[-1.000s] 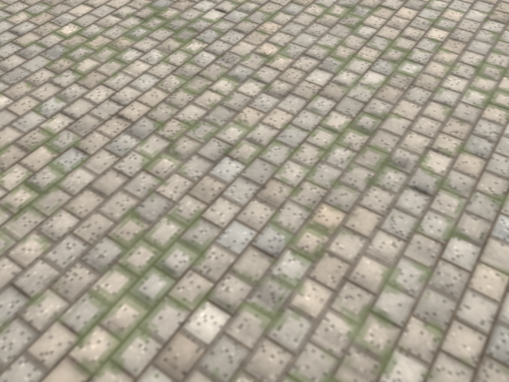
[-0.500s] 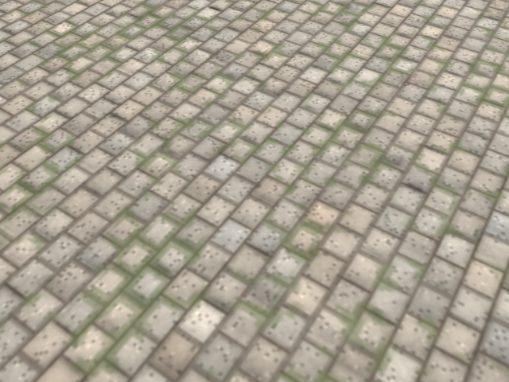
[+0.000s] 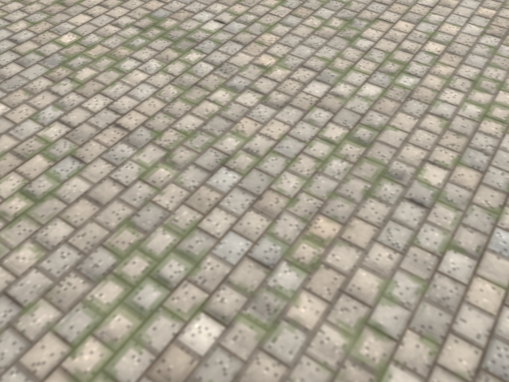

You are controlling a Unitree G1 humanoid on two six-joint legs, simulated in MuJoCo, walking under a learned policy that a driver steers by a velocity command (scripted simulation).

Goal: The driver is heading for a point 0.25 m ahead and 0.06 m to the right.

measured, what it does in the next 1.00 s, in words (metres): walks ahead: left foot, then right foot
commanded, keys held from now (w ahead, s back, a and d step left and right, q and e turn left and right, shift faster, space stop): w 0.04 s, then no key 0.96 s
